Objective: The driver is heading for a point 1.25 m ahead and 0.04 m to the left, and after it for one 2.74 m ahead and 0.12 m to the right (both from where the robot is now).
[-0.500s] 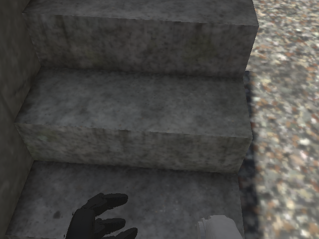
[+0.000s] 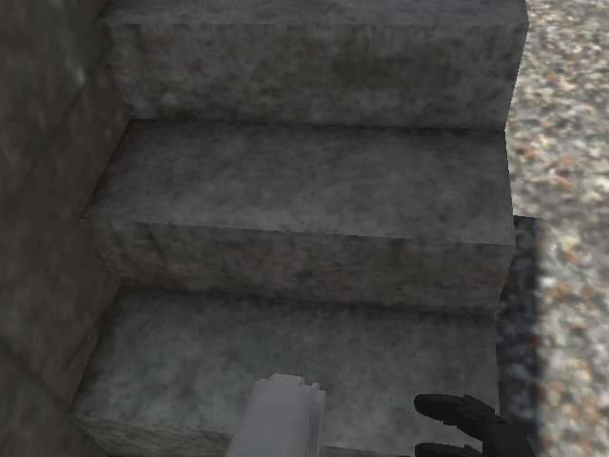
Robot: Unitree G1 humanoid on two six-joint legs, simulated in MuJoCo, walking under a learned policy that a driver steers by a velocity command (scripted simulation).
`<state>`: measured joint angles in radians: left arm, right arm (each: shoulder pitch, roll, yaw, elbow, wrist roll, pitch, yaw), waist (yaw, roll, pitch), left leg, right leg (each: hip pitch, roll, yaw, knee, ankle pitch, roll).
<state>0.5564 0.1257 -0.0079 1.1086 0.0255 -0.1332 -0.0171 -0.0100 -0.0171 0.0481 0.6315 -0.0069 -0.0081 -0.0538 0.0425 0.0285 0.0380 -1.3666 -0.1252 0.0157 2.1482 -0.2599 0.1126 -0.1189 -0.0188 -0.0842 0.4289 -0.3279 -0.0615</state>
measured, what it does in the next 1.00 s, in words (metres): climbs: left foot 0.20 m higher, then right foot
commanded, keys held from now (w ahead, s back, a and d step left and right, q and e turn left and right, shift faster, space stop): shift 0.02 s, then w+shift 0.64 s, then shift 0.34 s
